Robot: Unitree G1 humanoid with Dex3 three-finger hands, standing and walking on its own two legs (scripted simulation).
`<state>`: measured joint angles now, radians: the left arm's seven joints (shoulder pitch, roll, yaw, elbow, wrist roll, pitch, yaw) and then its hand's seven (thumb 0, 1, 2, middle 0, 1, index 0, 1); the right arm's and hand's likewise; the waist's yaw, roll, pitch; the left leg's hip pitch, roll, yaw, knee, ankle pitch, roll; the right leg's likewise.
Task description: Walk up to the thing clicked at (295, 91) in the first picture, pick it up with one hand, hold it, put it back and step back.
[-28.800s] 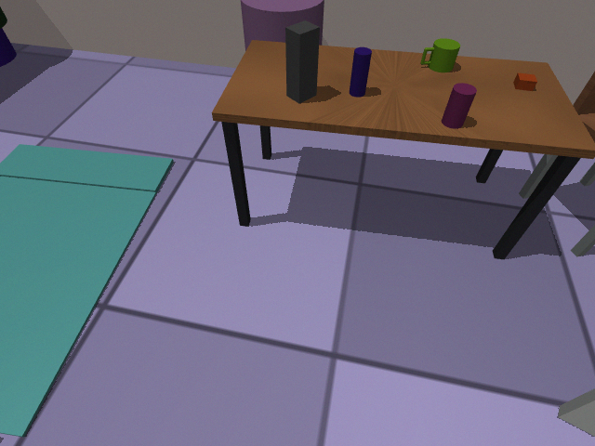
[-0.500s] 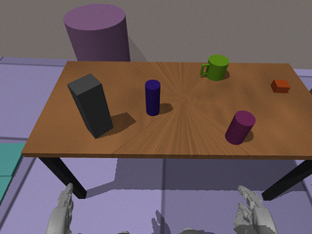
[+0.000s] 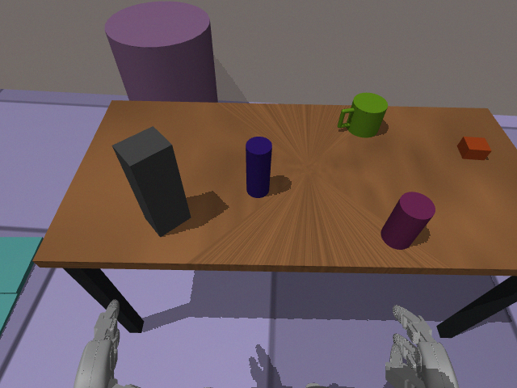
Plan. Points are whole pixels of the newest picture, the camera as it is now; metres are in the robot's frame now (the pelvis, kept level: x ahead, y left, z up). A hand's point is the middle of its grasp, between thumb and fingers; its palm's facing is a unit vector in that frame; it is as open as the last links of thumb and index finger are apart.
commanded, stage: home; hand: left
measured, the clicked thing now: (157, 186) +0.49 +0.21 -0.02
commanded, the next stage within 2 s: stand in 1.08 s
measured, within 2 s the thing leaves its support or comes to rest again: neither
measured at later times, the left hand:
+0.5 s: hand (145, 371) +0.17 +0.17 -0.04, palm faces +0.12 -0.97 -0.22, open 17.3 cm
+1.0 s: hand (143, 383) +0.16 +0.17 -0.05, palm faces +0.13 -0.95 -0.27, open 17.4 cm
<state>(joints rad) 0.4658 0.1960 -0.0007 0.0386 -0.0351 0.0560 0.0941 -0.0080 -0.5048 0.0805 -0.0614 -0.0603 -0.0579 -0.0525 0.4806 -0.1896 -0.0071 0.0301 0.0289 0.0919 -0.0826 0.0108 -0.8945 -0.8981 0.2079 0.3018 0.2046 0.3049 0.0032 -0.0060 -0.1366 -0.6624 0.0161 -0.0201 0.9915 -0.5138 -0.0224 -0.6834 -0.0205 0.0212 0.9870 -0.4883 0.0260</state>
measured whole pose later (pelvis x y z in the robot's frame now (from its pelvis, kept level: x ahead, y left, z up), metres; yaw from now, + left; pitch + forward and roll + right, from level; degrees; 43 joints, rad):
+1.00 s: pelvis -0.01 -0.01 +0.00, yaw +1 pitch +8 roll -1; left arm 0.49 0.20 -0.01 -0.01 -0.02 0.18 0.14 -0.01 -0.52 0.07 -0.06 -0.06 -0.06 -0.05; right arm 0.31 -0.21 0.01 0.45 0.02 -0.06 -0.13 0.01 -0.90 -0.90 0.21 0.30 0.20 0.30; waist -0.03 0.03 -0.11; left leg -0.64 0.04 -0.06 0.99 -0.50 -0.04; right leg -0.64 0.00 -0.02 0.96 -0.47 0.01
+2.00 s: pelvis -0.02 -0.01 +0.06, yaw +2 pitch -4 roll +0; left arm 0.16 0.33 0.00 1.11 0.02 -0.02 0.01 0.01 0.89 0.90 -0.21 -0.30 -0.20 -0.30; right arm 0.17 -0.31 -0.02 1.10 -0.03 0.00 0.00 0.00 -0.90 -0.89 0.21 0.30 0.20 0.30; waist 0.00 0.01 0.05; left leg -0.15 0.01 -0.04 0.44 -0.23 -0.03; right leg -0.16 -0.03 -0.02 0.44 -0.22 0.02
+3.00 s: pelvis +0.00 -0.01 +0.07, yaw +1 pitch -3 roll +0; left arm 0.11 0.33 0.01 1.17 0.01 -0.01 0.00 0.01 0.90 0.90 -0.21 -0.30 -0.20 -0.30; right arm 0.13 -0.34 -0.01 1.15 -0.02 -0.01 0.00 0.00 -0.90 -0.89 0.21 0.30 0.20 0.30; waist 0.00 0.01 0.06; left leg -0.09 0.02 -0.04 0.32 -0.19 -0.03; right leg -0.11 -0.02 -0.01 0.34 -0.18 0.02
